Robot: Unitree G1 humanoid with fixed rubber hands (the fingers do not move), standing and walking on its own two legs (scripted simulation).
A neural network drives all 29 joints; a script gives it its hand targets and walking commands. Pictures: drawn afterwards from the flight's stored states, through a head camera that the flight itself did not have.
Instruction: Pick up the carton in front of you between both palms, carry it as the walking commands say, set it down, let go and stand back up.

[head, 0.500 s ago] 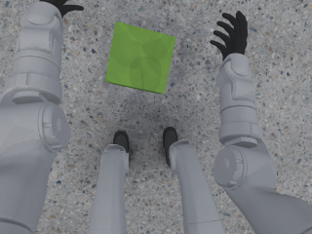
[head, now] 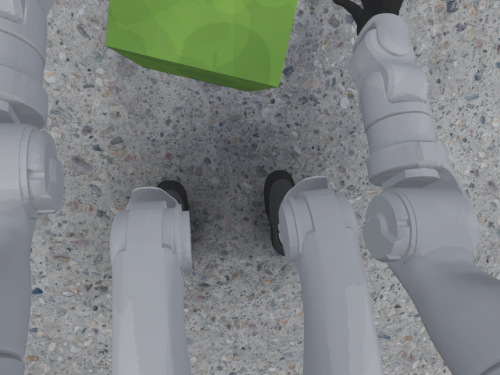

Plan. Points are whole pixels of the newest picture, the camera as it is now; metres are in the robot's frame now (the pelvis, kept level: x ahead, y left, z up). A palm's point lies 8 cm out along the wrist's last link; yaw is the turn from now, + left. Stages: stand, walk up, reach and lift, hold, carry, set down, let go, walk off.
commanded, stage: reach and lift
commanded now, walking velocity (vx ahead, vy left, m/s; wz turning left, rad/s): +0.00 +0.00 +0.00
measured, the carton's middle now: (208, 8) +0.55 +0.05 -0.30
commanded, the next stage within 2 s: none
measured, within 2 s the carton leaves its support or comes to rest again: leaves its support in 1.08 s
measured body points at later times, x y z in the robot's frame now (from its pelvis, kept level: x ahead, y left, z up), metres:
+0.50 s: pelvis +0.01 +0.00 -0.06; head +0.39 +0.05 +0.17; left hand +0.60 +0.21 -0.24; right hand +0.56 -0.15 -0.24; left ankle +0.11 +0.12 -0.39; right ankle +0.13 -0.13 -0.39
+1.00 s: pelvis +0.01 +0.01 -0.06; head +0.38 +0.06 +0.18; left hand +0.59 +0.19 -0.24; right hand +0.56 -0.12 -0.23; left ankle +0.11 +0.12 -0.39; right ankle +0.13 -0.13 -0.39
